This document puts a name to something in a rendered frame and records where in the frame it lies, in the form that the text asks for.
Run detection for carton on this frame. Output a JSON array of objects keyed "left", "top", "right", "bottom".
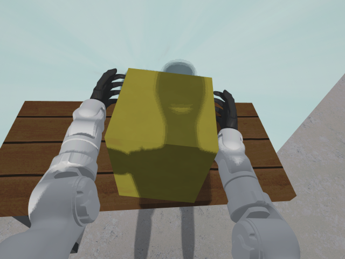
[{"left": 104, "top": 68, "right": 219, "bottom": 203}]

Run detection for robot right upper arm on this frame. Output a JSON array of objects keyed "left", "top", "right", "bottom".
[{"left": 231, "top": 218, "right": 300, "bottom": 259}]

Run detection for right robot hand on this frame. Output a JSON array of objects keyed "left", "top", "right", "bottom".
[{"left": 213, "top": 90, "right": 238, "bottom": 130}]

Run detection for robot left forearm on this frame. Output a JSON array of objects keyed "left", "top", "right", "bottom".
[{"left": 28, "top": 99, "right": 106, "bottom": 222}]

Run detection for table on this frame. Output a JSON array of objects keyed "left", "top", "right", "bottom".
[{"left": 0, "top": 101, "right": 296, "bottom": 254}]

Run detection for robot left upper arm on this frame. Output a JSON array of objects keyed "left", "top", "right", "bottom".
[{"left": 0, "top": 176, "right": 100, "bottom": 259}]

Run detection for left robot hand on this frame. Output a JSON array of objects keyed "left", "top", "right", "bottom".
[{"left": 90, "top": 69, "right": 126, "bottom": 109}]

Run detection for robot right forearm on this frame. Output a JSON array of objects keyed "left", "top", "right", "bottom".
[{"left": 215, "top": 128, "right": 300, "bottom": 249}]

